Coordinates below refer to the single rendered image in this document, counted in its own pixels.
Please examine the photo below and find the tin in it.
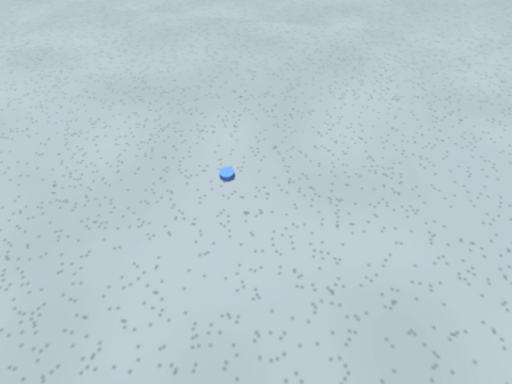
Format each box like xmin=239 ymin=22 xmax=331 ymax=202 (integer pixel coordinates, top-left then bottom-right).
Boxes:
xmin=219 ymin=166 xmax=234 ymax=182

